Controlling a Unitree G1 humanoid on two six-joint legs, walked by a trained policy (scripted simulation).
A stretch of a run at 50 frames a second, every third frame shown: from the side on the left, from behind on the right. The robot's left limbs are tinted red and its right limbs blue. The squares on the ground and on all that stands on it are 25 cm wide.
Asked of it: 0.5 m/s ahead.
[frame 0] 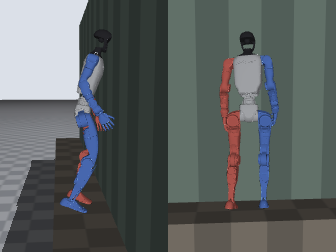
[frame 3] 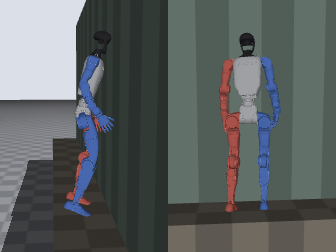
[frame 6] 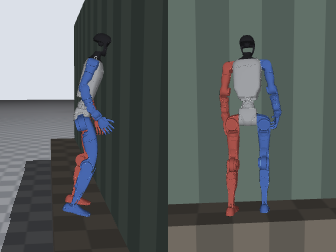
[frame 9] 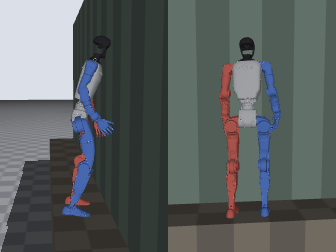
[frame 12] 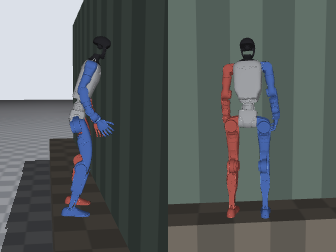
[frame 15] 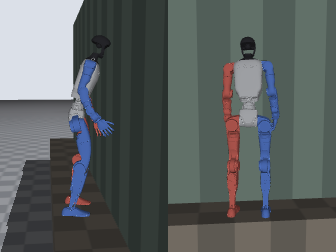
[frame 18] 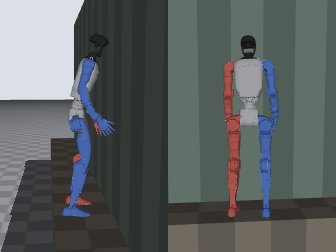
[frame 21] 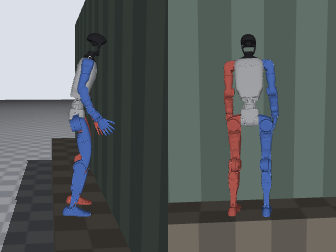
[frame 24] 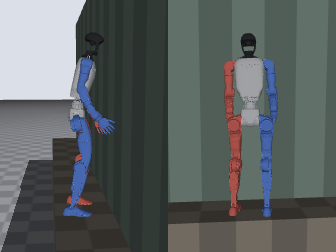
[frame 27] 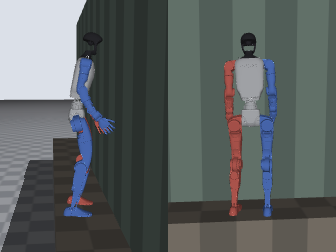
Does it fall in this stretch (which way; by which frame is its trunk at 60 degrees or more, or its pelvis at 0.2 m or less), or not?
no
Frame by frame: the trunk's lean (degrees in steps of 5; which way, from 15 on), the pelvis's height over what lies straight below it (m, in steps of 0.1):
0: 15 forward, 0.8
3: 15 forward, 0.8
6: 15 forward, 0.8
9: 20 forward, 0.8
12: 20 forward, 0.8
15: 20 forward, 0.8
18: 20 forward, 0.8
21: 15 forward, 0.8
24: 15 forward, 0.8
27: 15 forward, 0.8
